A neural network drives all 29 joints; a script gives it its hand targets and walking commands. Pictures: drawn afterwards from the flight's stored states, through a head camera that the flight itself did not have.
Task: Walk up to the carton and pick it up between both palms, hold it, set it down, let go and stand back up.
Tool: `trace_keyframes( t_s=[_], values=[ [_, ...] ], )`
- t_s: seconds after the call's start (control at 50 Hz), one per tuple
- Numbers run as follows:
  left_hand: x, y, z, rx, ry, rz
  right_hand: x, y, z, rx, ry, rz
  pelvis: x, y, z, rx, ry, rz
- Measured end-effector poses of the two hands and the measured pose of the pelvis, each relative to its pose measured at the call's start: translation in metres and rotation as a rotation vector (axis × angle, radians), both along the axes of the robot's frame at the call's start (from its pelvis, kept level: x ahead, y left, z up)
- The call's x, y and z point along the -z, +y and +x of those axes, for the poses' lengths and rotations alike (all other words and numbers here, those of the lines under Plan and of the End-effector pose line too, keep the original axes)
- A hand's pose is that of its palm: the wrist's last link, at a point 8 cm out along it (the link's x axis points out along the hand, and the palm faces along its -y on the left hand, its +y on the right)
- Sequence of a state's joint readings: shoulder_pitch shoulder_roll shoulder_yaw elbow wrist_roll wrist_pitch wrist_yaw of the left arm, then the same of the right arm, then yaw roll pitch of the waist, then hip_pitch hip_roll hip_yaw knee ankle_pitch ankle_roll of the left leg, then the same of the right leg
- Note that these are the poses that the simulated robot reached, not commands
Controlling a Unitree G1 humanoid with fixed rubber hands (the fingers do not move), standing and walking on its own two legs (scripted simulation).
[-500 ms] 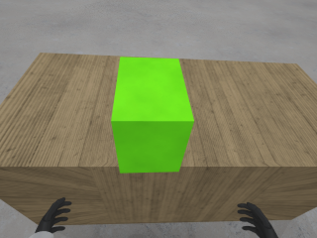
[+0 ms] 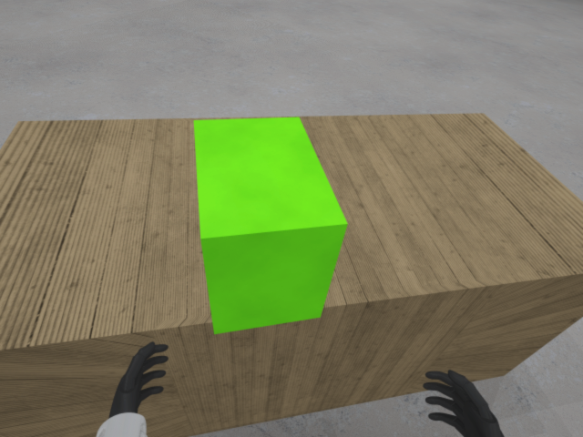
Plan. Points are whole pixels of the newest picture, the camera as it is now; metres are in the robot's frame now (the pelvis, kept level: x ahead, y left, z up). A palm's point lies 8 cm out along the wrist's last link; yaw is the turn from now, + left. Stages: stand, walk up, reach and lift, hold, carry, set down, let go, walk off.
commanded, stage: reach and lift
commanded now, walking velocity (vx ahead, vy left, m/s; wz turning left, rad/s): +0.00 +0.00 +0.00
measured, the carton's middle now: (258, 221) +0.48 +0.07 +0.02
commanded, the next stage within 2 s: none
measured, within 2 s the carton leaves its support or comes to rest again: neither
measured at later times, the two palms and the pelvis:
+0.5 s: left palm (134, 389) +0.19 +0.21 +0.00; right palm (480, 380) +0.20 -0.23 +0.03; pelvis +0.00 -0.02 +0.00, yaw +0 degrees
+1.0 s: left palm (133, 322) +0.26 +0.22 +0.04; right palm (458, 318) +0.28 -0.21 +0.06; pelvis +0.03 -0.02 +0.00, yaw +0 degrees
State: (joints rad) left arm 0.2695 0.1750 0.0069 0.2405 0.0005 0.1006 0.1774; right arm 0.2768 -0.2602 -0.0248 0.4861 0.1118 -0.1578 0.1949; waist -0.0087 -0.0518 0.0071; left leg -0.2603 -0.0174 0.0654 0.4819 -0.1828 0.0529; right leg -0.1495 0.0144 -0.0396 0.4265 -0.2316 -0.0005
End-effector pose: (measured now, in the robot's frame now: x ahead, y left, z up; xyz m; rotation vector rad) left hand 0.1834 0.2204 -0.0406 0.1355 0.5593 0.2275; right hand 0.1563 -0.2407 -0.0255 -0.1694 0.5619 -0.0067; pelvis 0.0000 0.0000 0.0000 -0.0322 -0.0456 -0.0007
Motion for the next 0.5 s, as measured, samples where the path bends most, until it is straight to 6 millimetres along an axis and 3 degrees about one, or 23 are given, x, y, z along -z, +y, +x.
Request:
trace_keyframes(
  t_s=[0.18, 0.32, 0.5],
  values=[
    [-0.013, -0.004, -0.004, -0.018, -0.100, 0.010, -0.038, 0.003, 0.031, -0.025, -0.215, 0.004, -0.001, -0.008, 0.000, 0.003, 0.000, 0.004],
    [-0.017, -0.009, -0.004, -0.018, -0.130, 0.013, -0.042, 0.001, 0.034, -0.016, -0.239, 0.014, -0.001, -0.013, 0.000, 0.006, -0.001, 0.006],
    [-0.036, -0.012, 0.010, -0.015, -0.223, 0.017, -0.057, 0.012, 0.048, -0.045, -0.295, 0.054, -0.001, -0.016, 0.003, 0.006, 0.002, 0.009]
  ],
)
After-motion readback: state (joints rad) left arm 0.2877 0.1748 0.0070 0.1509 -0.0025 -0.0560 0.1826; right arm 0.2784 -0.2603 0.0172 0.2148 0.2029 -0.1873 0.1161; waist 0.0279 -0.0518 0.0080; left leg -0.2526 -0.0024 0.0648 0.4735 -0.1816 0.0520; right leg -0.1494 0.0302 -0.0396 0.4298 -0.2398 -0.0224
